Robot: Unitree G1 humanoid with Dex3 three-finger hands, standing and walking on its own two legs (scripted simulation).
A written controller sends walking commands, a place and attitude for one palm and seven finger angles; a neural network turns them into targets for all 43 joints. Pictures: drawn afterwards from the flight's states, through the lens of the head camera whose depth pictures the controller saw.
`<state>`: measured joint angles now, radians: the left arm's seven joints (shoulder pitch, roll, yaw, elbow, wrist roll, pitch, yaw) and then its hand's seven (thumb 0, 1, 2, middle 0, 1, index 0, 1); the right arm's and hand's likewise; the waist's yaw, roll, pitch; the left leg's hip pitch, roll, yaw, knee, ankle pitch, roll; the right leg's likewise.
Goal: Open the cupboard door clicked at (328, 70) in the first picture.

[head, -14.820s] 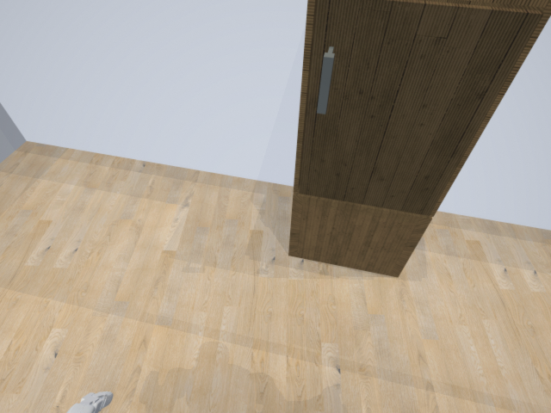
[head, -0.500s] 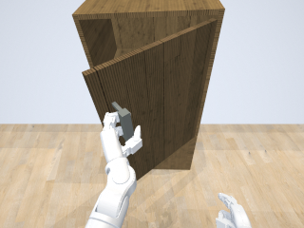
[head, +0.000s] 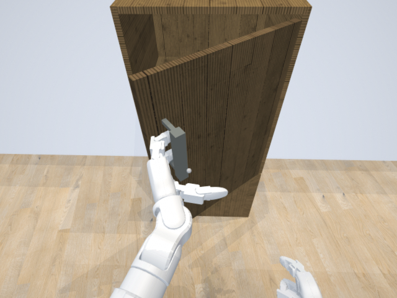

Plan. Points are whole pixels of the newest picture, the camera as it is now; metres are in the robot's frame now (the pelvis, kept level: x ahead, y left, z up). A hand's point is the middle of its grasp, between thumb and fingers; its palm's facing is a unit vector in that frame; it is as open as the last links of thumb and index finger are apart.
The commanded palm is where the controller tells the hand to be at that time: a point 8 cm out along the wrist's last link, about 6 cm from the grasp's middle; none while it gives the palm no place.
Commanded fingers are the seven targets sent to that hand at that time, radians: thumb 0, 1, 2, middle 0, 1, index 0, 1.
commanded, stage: open thumb and fingers to let go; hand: left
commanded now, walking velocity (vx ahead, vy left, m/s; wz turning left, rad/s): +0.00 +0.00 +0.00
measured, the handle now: (174, 150) +0.39 +0.08 +0.10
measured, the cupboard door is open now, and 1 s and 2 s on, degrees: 38 41 41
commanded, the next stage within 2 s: slide the hand sideways off the handle in 0.08 s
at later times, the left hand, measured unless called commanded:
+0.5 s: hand (191, 187) +0.30 +0.04 +0.10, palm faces -0.06 -1.00 +0.02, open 16.5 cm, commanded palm +0.27 +0.08 +0.10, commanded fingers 0.00 -0.50 0.30 -0.15 -0.30 -0.15 -0.30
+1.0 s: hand (168, 207) +0.26 +0.08 +0.10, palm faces +0.02 -1.00 -0.01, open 16.3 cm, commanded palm +0.22 +0.13 +0.10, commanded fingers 0.00 -0.50 0.30 -0.15 -0.30 -0.15 -0.30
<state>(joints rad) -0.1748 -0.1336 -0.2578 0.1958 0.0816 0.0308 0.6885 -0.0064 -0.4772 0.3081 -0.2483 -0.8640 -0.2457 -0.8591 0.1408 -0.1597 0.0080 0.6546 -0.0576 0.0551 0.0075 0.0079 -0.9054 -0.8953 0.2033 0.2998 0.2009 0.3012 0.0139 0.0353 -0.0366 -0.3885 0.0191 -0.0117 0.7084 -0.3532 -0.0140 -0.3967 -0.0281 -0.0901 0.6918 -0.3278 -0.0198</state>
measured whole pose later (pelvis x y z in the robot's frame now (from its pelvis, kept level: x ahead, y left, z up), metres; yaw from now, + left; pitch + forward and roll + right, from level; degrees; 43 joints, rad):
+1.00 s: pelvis +0.02 -0.01 +0.00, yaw -1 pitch +1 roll +0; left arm 0.30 0.06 -0.17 -0.21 -0.05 -0.08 0.10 -0.01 -0.50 0.30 -0.16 -0.31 -0.16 -0.31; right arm 0.20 -0.20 0.04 0.51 -0.01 -0.02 -0.01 0.01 -0.90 -0.90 0.20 0.30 0.20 0.30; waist 0.03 0.03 -0.02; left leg -0.31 0.03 0.00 0.67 -0.36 -0.02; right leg -0.34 -0.01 -0.07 0.67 -0.34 -0.03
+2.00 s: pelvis +0.01 +0.00 +0.00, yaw +0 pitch +0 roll -1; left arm 0.47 0.20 0.08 -0.43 -0.21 -0.01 -0.10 -0.01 -0.47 0.31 -0.16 -0.30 -0.15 -0.30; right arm 0.24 -0.23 0.06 0.52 0.03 -0.19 -0.08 0.01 -0.90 -0.90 0.20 0.30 0.20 0.30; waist 0.05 0.06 -0.04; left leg -0.34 0.03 -0.02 0.73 -0.40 -0.02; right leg -0.35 -0.02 -0.09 0.70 -0.36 -0.02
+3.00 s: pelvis +0.03 +0.01 +0.03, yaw -2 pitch -4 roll -1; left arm 0.46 0.33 0.32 -0.38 -0.04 -0.09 0.12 0.02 0.87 0.89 -0.21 -0.31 -0.21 -0.31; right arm 0.18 -0.22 0.02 0.66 -0.01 -0.11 -0.07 0.01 -0.90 -0.90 0.21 0.30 0.20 0.30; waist 0.07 0.06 0.04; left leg -0.05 0.03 0.03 0.39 -0.26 0.00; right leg -0.07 -0.01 -0.05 0.36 -0.21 0.00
